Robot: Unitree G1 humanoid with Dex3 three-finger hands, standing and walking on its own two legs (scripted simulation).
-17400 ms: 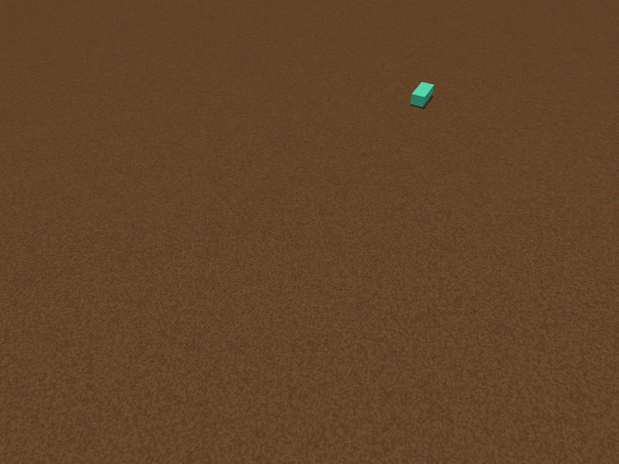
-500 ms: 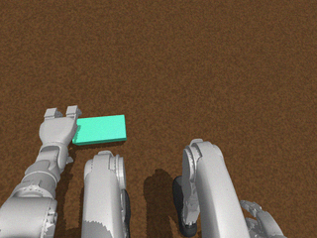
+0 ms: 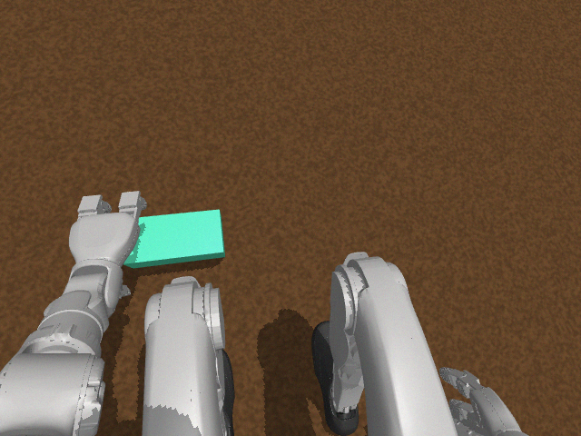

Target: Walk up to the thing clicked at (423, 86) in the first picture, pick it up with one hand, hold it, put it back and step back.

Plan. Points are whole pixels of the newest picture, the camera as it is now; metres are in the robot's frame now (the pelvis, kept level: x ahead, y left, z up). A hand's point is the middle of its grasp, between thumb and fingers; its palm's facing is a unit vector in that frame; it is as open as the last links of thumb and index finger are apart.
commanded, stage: rise first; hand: left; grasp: from above
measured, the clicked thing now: (176, 239) +0.43 +0.17 -0.32
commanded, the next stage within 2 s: approach in 1.66 s
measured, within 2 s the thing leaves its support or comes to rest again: neither
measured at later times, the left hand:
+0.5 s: hand (124, 254) +0.38 +0.23 -0.19, palm faces -0.44 -0.04 -0.89, open 13.9 cm
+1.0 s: hand (127, 251) +0.39 +0.23 -0.20, palm faces -0.44 -0.04 -0.90, open 13.9 cm
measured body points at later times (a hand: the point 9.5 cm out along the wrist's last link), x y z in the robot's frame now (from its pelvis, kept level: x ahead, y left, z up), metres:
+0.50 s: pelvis +0.00 +0.00 +0.00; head +0.22 +0.04 +0.39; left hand +0.40 +0.23 -0.14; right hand +0.08 -0.28 -0.12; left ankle +0.07 +0.11 -0.32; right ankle +0.10 -0.12 -0.32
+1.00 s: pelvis -0.01 +0.00 -0.01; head +0.21 +0.04 +0.38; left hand +0.40 +0.23 -0.14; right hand +0.07 -0.28 -0.13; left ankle +0.07 +0.11 -0.32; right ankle +0.10 -0.12 -0.32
